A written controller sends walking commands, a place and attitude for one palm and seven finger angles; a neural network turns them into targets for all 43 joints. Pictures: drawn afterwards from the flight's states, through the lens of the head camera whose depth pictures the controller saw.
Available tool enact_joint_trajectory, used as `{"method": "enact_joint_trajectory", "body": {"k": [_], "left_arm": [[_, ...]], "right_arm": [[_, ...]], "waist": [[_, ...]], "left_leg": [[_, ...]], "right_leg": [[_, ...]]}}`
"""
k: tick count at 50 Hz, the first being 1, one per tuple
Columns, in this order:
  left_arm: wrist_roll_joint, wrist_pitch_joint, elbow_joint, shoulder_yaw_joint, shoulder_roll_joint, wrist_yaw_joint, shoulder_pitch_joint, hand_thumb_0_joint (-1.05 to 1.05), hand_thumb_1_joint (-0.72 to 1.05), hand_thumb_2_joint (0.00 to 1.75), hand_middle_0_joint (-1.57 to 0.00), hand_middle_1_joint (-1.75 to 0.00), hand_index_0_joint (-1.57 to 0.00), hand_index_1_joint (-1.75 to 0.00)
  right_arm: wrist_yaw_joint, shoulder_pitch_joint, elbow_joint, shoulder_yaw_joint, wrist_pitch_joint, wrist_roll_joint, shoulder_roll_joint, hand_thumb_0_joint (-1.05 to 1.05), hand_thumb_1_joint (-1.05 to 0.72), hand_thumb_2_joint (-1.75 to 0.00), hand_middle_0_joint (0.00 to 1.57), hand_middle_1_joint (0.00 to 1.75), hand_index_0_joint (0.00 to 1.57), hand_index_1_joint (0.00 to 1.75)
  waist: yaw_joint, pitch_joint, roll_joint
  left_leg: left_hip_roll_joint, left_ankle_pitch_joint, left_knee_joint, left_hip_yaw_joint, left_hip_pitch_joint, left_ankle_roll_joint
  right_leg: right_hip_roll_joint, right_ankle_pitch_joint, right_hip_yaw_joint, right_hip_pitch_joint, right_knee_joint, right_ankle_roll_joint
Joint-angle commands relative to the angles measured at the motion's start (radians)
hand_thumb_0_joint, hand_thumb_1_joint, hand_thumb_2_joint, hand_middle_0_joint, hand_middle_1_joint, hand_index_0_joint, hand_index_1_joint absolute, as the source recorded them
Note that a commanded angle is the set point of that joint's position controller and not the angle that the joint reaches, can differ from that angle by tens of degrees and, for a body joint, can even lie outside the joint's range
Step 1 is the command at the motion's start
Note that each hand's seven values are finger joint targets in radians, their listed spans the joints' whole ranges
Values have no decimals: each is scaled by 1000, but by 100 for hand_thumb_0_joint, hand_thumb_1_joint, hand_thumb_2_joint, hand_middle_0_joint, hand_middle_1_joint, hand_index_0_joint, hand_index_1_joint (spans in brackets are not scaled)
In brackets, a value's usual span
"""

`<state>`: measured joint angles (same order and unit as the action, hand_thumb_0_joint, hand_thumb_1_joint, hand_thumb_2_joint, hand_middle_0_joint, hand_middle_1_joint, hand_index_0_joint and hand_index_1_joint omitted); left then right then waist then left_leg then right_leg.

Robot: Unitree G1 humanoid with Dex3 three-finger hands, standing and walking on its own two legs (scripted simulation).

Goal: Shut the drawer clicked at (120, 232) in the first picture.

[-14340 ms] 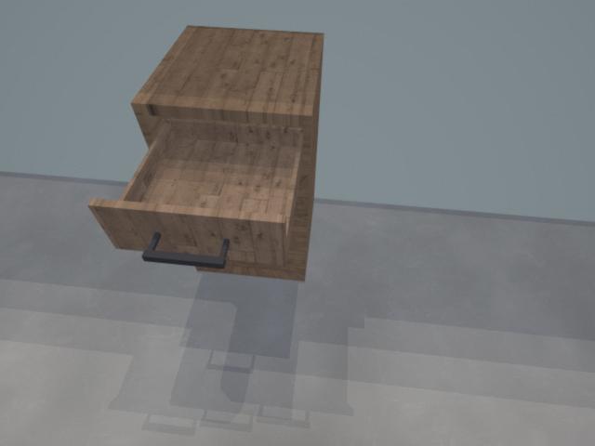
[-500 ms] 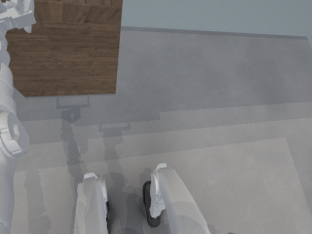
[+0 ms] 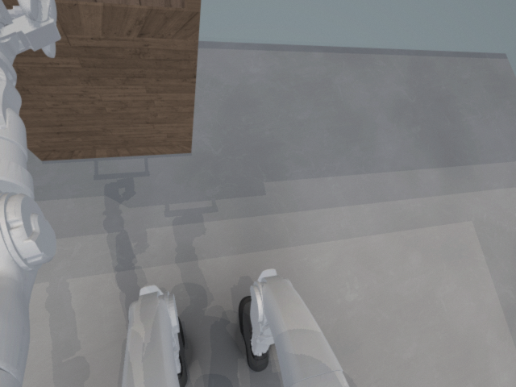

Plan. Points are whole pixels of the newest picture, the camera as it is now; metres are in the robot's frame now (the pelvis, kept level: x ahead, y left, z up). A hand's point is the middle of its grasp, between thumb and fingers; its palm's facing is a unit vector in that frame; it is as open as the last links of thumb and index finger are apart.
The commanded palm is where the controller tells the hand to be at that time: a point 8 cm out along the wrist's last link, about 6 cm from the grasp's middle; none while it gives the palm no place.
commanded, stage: pull the fist back off the drawer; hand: left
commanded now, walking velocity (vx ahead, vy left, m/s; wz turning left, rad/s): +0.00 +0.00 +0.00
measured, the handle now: out of the picture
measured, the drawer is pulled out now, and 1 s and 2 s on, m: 0.00 0.00 0.00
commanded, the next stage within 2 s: draw the hand back to the body in 0.24 s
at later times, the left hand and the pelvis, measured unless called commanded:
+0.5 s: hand (39, 34) +0.55 +0.20 +0.08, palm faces +0.02 -1.00 -0.06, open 3.3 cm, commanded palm +0.50 +0.24 +0.11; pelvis +0.05 -0.01 +0.04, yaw +1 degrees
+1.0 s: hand out of the picture +0.38 +0.22 +0.19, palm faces +0.18 -0.96 -0.22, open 3.3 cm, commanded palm +0.34 +0.27 +0.23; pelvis +0.08 +0.00 +0.15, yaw +4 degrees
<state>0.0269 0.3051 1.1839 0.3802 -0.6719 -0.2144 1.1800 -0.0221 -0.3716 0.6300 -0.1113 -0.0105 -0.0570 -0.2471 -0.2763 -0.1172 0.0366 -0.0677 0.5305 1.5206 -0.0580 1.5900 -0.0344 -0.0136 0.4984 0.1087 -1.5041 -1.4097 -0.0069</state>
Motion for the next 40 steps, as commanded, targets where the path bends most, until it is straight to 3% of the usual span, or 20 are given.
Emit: {"method": "enact_joint_trajectory", "body": {"k": [1,4,7,11,13,14,17,19,21,22,24,27,29,31,32,34,36,39,40], "left_arm": [[-39,88,-276,61,-196,21,413,0,90,90,-140,-160,-140,-160],[-49,105,-290,77,-187,21,318,0,90,90,-140,-160,-140,-160],[-60,128,-334,48,-121,17,222,0,90,90,-140,-160,-140,-160],[-80,148,-314,61,-117,15,230,0,90,90,-140,-160,-140,-160],[-82,172,-347,63,-115,15,239,0,90,90,-140,-160,-140,-160],[-84,176,-325,43,-83,12,215,0,90,90,-140,-160,-140,-160],[-86,182,-295,30,-59,3,188,0,90,90,-140,-160,-140,-160],[-100,189,-413,80,-116,-10,103,0,90,90,-140,-160,-140,-160],[-129,171,-580,76,-97,-25,-36,0,90,90,-140,-160,-140,-160],[-149,145,-632,57,-59,-30,-125,0,90,90,-140,-160,-140,-160],[-184,91,-718,25,-1,-36,-243,0,90,90,-140,-160,-140,-160],[-227,50,-852,37,4,-24,-369,0,90,90,-140,-160,-140,-160],[-246,55,-904,7,63,-5,-424,0,90,90,-140,-160,-140,-160],[-252,65,-891,-50,128,0,-456,0,90,90,-140,-160,-140,-160],[-254,72,-882,-52,131,-1,-478,0,90,90,-140,-160,-140,-160],[-250,85,-893,-91,156,-14,-513,0,90,90,-140,-160,-140,-160],[-261,77,-890,-121,195,-35,-615,0,90,90,-140,-160,-140,-160],[-276,57,-938,-125,192,-54,-705,0,90,90,-140,-160,-140,-160],[-285,51,-971,-121,191,-54,-730,0,90,90,-140,-160,-140,-160]], "right_arm": [[4,-195,-31,95,-8,1,-229,0,-90,-90,20,30,20,30],[-3,-182,-42,99,-18,6,-222,0,-90,-90,20,30,20,30],[-12,-166,-55,112,-32,12,-211,0,-90,-90,20,30,20,30],[-7,-161,-43,119,-45,16,-211,0,-90,-90,20,30,20,30],[-5,-154,-44,122,-45,15,-205,0,-90,-90,20,30,20,30],[-7,-153,-43,125,-47,17,-202,0,-90,-90,20,30,20,30],[-6,-149,-40,129,-60,15,-202,0,-90,-90,20,30,20,30],[-8,-138,-73,136,-71,25,-206,0,-90,-90,20,30,20,30],[-14,-117,-113,148,-79,42,-196,0,-90,-90,20,30,20,30],[-17,-109,-129,151,-81,54,-189,0,-90,-90,20,30,20,30],[-16,-93,-143,156,-77,75,-182,0,-90,-90,20,30,20,30],[2,-61,-161,156,-58,92,-172,0,-90,-90,20,30,20,30],[14,-46,-158,155,-36,95,-160,0,-90,-90,20,30,20,30],[24,-30,-145,153,-21,96,-155,0,-90,-90,20,30,20,30],[27,-27,-139,155,-16,95,-157,0,-90,-90,20,30,20,30],[31,-12,-140,153,-8,97,-158,0,-90,-90,20,30,20,30],[32,8,-158,154,-5,101,-156,0,-90,-90,20,30,20,30],[34,46,-192,149,-2,109,-154,0,-90,-90,20,30,20,30],[35,59,-207,147,1,110,-153,0,-90,-90,20,30,20,30]], "waist": [[13,-638,287],[36,-634,262],[53,-640,234],[33,-584,164],[45,-618,192],[41,-621,180],[38,-596,166],[105,-722,230],[152,-838,248],[161,-843,216],[158,-793,163],[169,-690,72],[164,-638,71],[145,-524,53],[147,-484,43],[154,-443,100],[167,-395,87],[191,-343,109],[198,-340,82]], "left_leg": [[10,-176,-238,-97,-665,7],[12,-231,-236,-75,-658,6],[13,-300,-243,-62,-688,8],[17,-305,-231,-46,-641,0],[21,-343,-221,-38,-658,0],[23,-356,-221,-36,-669,1],[25,-382,-211,-28,-663,-1],[28,-482,-243,-24,-772,9],[31,-593,-287,-21,-893,17],[36,-620,-312,-16,-908,15],[37,-626,-350,-6,-914,9],[45,-556,-419,19,-878,1],[47,-543,-451,31,-907,0],[47,-487,-485,38,-915,2],[46,-466,-503,39,-923,4],[46,-481,-535,35,-991,11],[47,-499,-573,33,-1035,12],[49,-504,-627,30,-1074,13],[50,-495,-642,30,-1080,12]], "right_leg": [[-37,-83,-26,213,175,43],[-37,-110,-34,264,186,42],[-38,-154,-37,307,196,41],[-37,-181,-47,340,210,32],[-34,-213,-55,357,200,35],[-35,-224,-52,359,203,33],[-33,-253,-55,363,204,32],[-29,-329,-59,451,205,39],[-31,-423,-63,566,236,38],[-32,-464,-62,628,262,34],[-34,-508,-61,685,310,25],[-32,-538,-66,806,378,16],[-32,-536,-67,826,414,13],[-33,-485,-61,812,451,11],[-33,-460,-58,815,466,12],[-31,-439,-53,801,488,20],[-33,-433,-44,825,522,23],[-28,-428,-38,874,557,28],[-27,-430,-37,903,567,27]]}}
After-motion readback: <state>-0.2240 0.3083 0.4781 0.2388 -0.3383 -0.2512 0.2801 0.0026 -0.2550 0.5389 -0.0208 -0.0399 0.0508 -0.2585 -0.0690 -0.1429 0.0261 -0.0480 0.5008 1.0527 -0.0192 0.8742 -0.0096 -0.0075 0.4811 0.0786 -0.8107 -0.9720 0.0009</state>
